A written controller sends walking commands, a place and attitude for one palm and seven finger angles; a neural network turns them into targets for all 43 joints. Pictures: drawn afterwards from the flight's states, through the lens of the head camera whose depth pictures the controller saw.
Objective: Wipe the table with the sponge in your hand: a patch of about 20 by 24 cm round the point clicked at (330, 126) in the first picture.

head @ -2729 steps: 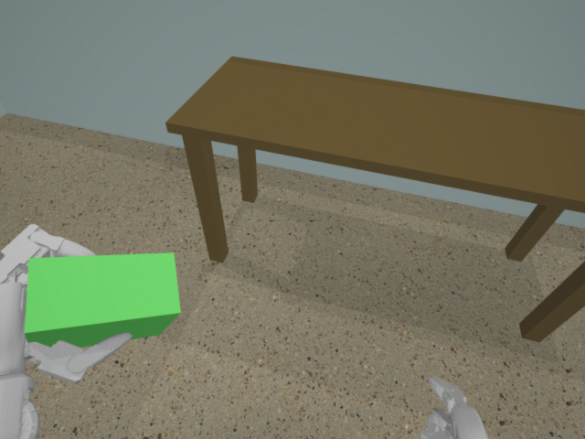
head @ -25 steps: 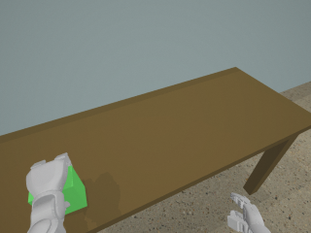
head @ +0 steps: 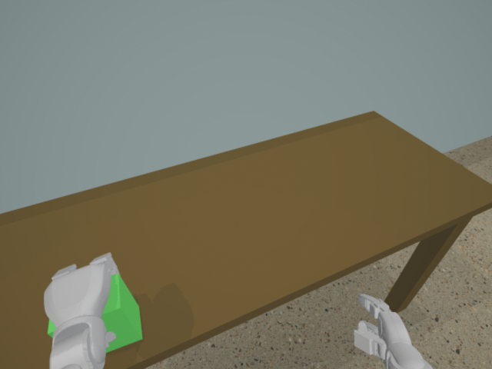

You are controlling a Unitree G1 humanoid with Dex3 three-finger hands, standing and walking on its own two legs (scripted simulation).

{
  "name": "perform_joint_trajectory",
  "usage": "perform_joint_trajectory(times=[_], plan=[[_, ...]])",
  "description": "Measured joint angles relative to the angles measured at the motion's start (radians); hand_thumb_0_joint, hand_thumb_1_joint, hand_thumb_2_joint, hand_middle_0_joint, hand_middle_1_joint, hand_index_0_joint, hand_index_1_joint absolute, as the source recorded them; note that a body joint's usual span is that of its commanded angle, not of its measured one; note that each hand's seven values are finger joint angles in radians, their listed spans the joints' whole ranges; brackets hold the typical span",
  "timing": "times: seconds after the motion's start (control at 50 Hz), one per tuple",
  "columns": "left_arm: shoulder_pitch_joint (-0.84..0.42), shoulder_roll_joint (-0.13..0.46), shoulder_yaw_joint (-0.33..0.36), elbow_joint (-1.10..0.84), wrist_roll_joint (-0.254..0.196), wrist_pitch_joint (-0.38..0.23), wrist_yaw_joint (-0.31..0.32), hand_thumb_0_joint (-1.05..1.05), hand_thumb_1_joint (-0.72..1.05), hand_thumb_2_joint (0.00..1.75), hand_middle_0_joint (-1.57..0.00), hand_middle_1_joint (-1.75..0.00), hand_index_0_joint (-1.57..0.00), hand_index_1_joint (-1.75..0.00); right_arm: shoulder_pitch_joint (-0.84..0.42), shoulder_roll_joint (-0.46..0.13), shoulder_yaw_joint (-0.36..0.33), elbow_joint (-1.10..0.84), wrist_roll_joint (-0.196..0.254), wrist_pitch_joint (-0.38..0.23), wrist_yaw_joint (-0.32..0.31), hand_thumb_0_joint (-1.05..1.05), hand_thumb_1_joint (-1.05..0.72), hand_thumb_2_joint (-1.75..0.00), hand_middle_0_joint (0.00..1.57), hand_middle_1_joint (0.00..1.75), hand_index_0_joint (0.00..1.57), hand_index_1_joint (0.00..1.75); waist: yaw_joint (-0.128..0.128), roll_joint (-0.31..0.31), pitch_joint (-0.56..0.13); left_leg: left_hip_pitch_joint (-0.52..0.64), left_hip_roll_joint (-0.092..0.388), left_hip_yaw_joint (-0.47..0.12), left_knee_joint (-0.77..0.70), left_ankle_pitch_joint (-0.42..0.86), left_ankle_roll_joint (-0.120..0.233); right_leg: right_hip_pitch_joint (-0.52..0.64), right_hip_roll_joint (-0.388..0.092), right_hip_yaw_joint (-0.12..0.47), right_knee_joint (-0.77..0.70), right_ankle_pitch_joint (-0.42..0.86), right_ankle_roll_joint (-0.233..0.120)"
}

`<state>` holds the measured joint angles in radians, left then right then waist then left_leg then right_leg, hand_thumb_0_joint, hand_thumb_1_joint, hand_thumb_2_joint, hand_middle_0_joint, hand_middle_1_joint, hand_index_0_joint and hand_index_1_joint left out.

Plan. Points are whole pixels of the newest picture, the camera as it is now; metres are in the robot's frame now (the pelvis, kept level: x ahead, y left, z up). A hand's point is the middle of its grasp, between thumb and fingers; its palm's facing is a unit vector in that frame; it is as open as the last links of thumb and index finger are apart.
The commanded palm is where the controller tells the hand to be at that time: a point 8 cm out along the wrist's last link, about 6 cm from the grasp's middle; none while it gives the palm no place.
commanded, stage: wipe back along the first lane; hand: left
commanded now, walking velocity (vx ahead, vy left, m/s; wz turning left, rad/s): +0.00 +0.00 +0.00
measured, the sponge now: (104, 323) +0.19 +0.29 -0.05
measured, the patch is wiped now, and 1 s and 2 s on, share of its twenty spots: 1.00 1.00 1.00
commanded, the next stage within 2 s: lift the sponge slowly off the table in 0.16 s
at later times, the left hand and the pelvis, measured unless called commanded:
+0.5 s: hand (96, 304) +0.20 +0.29 +0.02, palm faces +0.00 -0.12 -0.99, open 10.6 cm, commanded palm +0.15 +0.27 +0.07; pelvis -0.01 -0.01 +0.00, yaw +0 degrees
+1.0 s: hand (94, 316) +0.18 +0.27 +0.03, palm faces +0.00 -0.18 -0.98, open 10.5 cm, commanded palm +0.15 +0.27 +0.10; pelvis +0.00 +0.00 +0.00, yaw +0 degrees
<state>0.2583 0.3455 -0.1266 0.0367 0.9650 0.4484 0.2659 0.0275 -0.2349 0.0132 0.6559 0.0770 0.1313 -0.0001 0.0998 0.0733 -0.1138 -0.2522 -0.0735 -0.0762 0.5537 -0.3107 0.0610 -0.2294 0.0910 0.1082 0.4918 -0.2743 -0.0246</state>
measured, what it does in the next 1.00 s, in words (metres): stands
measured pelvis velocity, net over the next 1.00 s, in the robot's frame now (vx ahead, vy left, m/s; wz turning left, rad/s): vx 0.00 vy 0.00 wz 0.00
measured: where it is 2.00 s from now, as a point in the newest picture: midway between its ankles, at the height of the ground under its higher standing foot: outside the picture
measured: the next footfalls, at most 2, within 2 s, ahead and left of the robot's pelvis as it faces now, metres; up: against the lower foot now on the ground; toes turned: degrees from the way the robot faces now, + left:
none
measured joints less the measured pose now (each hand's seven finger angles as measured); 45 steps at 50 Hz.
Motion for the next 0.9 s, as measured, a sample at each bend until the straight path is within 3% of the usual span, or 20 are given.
perform_joint_trajectory(times=[0.34, 0.62, 0.9], plan=[[-0.053, 0.002, 0.027, 0.057, -0.005, -0.020, -0.026, 0.00, -0.51, 1.04, -0.59, -1.36, -0.68, -1.30, 0.033, -0.009, -0.004, 0.020, -0.004, -0.013, -0.019, 0.02, -0.90, -0.90, 0.20, 0.30, 0.20, 0.30, -0.005, 0.002, 0.008, -0.011, 0.004, -0.001, 0.000, 0.010, -0.006, -0.014, 0.004, -0.002, 0.005, 0.009, -0.005], [-0.016, 0.027, 0.042, 0.016, -0.030, -0.031, -0.052, 0.00, -0.51, 1.04, -0.59, -1.37, -0.68, -1.30, 0.026, -0.009, -0.010, 0.016, -0.011, -0.027, -0.025, 0.02, -0.90, -0.90, 0.20, 0.30, 0.20, 0.30, -0.013, -0.001, 0.019, 0.024, 0.009, 0.000, -0.013, 0.008, -0.007, 0.023, 0.007, 0.001, -0.014, 0.012, -0.008], [0.067, 0.021, -0.001, -0.113, -0.035, -0.019, -0.079, 0.00, -0.52, 1.04, -0.62, -1.34, -0.70, -1.28, -0.005, 0.000, -0.009, 0.007, -0.023, -0.032, -0.016, 0.02, -0.90, -0.90, 0.20, 0.30, 0.20, 0.30, 0.023, 0.006, 0.038, 0.074, 0.004, -0.001, -0.035, 0.012, 0.000, 0.077, 0.000, 0.002, -0.042, 0.016, -0.004]])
